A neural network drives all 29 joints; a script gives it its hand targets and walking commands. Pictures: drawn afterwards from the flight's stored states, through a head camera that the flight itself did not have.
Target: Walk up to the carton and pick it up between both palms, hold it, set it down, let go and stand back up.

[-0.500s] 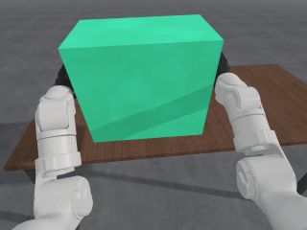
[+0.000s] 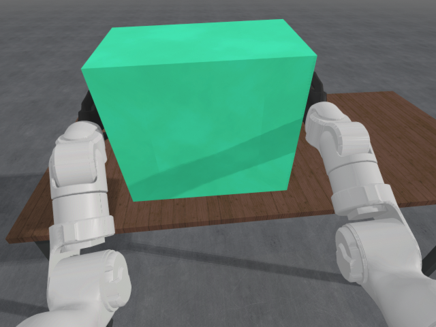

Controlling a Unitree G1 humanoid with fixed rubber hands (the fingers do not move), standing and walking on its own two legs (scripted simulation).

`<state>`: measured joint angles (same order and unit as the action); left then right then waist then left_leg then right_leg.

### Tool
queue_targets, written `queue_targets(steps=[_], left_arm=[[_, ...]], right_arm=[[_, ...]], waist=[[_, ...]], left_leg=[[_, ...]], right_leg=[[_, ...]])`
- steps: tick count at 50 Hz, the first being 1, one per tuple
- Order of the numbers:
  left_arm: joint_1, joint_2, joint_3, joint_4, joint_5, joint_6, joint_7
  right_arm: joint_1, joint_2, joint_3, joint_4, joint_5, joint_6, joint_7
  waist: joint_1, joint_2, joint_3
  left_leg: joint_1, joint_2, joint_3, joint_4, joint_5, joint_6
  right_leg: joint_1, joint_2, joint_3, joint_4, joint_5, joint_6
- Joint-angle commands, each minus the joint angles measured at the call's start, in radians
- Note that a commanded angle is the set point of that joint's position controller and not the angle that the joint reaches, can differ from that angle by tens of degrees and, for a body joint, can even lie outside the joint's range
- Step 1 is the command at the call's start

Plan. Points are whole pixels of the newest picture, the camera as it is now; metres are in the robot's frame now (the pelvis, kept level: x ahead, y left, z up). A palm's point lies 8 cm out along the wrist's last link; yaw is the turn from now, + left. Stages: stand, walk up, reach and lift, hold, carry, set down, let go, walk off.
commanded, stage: hold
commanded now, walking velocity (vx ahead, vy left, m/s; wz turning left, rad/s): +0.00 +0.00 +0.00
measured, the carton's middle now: (205, 114) +0.39 +0.00 +0.25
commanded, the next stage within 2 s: none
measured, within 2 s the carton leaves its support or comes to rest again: neither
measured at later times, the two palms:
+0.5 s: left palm (92, 128) +0.36 +0.19 +0.25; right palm (314, 108) +0.37 -0.19 +0.26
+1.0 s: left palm (95, 129) +0.37 +0.19 +0.24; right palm (314, 111) +0.37 -0.19 +0.26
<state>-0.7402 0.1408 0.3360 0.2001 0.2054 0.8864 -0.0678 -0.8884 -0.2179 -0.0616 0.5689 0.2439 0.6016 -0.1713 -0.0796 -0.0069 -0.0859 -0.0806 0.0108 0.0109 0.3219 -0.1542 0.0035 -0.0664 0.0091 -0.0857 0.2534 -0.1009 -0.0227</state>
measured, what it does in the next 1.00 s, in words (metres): stands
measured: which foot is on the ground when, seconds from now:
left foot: down 0.00-1.00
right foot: down 0.00-1.00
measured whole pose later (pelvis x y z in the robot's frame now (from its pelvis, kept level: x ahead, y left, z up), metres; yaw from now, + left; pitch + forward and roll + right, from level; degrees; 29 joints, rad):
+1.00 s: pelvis +0.00 +0.00 +0.00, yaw +0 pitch -5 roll -1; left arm -0.73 0.14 0.34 0.20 0.22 0.89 -0.08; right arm -0.88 -0.22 -0.05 0.56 0.24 0.61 -0.18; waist -0.09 -0.01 -0.08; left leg -0.08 0.01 0.01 0.32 -0.16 0.00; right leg -0.07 0.01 -0.08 0.26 -0.11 -0.02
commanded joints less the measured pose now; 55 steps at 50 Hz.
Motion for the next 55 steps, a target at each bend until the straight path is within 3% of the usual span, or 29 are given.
queue_targets(steps=[1,4,11,13,19,22,24,25,27,30,31,34,37,41,43,45,52,55], left_arm=[[-0.801,-0.431,-0.351,-0.179,-0.191,-0.091,-0.164],[-0.825,-0.449,-0.379,-0.211,-0.212,-0.097,-0.160],[-0.834,-0.455,-0.386,-0.221,-0.222,-0.102,-0.149],[-0.819,-0.451,-0.372,-0.193,-0.205,-0.093,-0.153],[-0.810,-0.447,-0.352,-0.172,-0.204,-0.093,-0.159],[-0.840,-0.444,-0.365,-0.187,-0.199,-0.097,-0.161],[-0.830,-0.441,-0.359,-0.193,-0.202,-0.098,-0.161],[-0.822,-0.437,-0.359,-0.191,-0.196,-0.097,-0.161],[-0.815,-0.451,-0.372,-0.202,-0.204,-0.094,-0.165],[-0.813,-0.446,-0.366,-0.195,-0.205,-0.093,-0.168],[-0.838,-0.448,-0.371,-0.207,-0.205,-0.097,-0.167],[-0.845,-0.455,-0.377,-0.193,-0.208,-0.095,-0.162],[-0.813,-0.444,-0.371,-0.201,-0.201,-0.099,-0.160],[-0.796,-0.441,-0.381,-0.251,-0.205,-0.091,-0.167],[-0.779,-0.432,-0.362,-0.236,-0.203,-0.093,-0.169],[-0.784,-0.420,-0.345,-0.200,-0.184,-0.091,-0.174],[-0.794,-0.452,-0.382,-0.244,-0.202,-0.091,-0.169],[-0.793,-0.444,-0.377,-0.235,-0.201,-0.086,-0.171]], right_arm=[[-0.744,0.548,0.244,-0.277,0.150,-0.051,0.190],[-0.758,0.553,0.252,-0.299,0.159,-0.059,0.194],[-0.792,0.565,0.270,-0.333,0.175,-0.064,0.197],[-0.759,0.552,0.260,-0.287,0.165,-0.057,0.194],[-0.782,0.555,0.254,-0.299,0.166,-0.058,0.195],[-0.776,0.558,0.243,-0.281,0.160,-0.059,0.198],[-0.768,0.567,0.250,-0.286,0.165,-0.059,0.196],[-0.756,0.556,0.248,-0.276,0.162,-0.057,0.194],[-0.764,0.553,0.256,-0.300,0.173,-0.058,0.191],[-0.757,0.547,0.250,-0.301,0.167,-0.055,0.187],[-0.758,0.548,0.240,-0.292,0.164,-0.055,0.190],[-0.787,0.548,0.246,-0.296,0.161,-0.056,0.194],[-0.751,0.551,0.256,-0.293,0.163,-0.058,0.194],[-0.747,0.545,0.274,-0.341,0.186,-0.059,0.182],[-0.740,0.548,0.282,-0.354,0.183,-0.057,0.178],[-0.744,0.544,0.267,-0.334,0.169,-0.054,0.178],[-0.739,0.537,0.268,-0.350,0.173,-0.057,0.181],[-0.752,0.541,0.274,-0.356,0.175,-0.055,0.182]], waist=[[-0.005,0.027,-0.379],[-0.011,0.051,-0.408],[0.000,0.040,-0.453],[-0.005,0.046,-0.407],[0.004,0.024,-0.405],[-0.005,0.044,-0.400],[0.005,0.038,-0.416],[-0.009,0.038,-0.415],[-0.004,0.039,-0.412],[-0.011,0.035,-0.392],[-0.020,0.057,-0.402],[-0.011,0.056,-0.379],[-0.011,0.033,-0.417],[-0.009,0.050,-0.457],[-0.005,0.024,-0.439],[0.003,0.022,-0.397],[-0.014,0.057,-0.428],[-0.010,0.041,-0.417]], left_leg=[[-0.045,-0.049,0.002,-0.064,0.130,-0.009],[-0.037,-0.043,-0.005,-0.051,0.171,-0.018],[-0.017,-0.049,-0.001,-0.039,0.191,-0.018],[-0.016,-0.046,-0.004,-0.045,0.176,-0.019],[-0.036,-0.044,-0.003,-0.055,0.143,-0.010],[-0.043,-0.046,0.000,-0.063,0.120,-0.013],[-0.024,-0.048,0.004,-0.057,0.161,-0.012],[-0.012,-0.048,0.003,-0.053,0.177,-0.019],[-0.014,-0.046,0.000,-0.049,0.184,-0.024],[-0.025,-0.047,0.001,-0.055,0.171,-0.021],[-0.025,-0.045,0.002,-0.056,0.162,-0.023],[-0.047,-0.045,0.001,-0.059,0.120,-0.022],[-0.021,-0.045,0.000,-0.052,0.156,-0.017],[0.009,-0.051,0.002,-0.025,0.253,-0.026],[0.000,-0.052,0.001,-0.032,0.244,-0.021],[-0.019,-0.057,0.008,-0.049,0.181,-0.014],[0.012,-0.048,0.002,-0.033,0.229,-0.031],[0.011,-0.047,0.003,-0.033,0.211,-0.026]], right_leg=[[0.237,0.029,0.065,0.010,0.119,0.027],[0.235,0.035,0.057,0.020,0.148,0.020],[0.237,0.039,0.063,0.023,0.166,0.028],[0.217,0.038,0.060,0.016,0.152,0.026],[0.230,0.040,0.062,0.014,0.128,0.027],[0.222,0.034,0.063,0.011,0.101,0.026],[0.224,0.036,0.058,0.017,0.144,0.027],[0.226,0.041,0.057,0.015,0.163,0.026],[0.226,0.040,0.056,0.019,0.162,0.026],[0.222,0.041,0.051,0.015,0.147,0.024],[0.222,0.041,0.052,0.016,0.128,0.022],[0.209,0.040,0.051,0.012,0.094,0.018],[0.223,0.037,0.053,0.019,0.138,0.024],[0.257,0.043,0.054,0.032,0.234,0.027],[0.261,0.039,0.056,0.031,0.244,0.033],[0.241,0.029,0.063,0.020,0.193,0.034],[0.238,0.047,0.049,0.026,0.194,0.024],[0.230,0.045,0.049,0.025,0.179,0.024]])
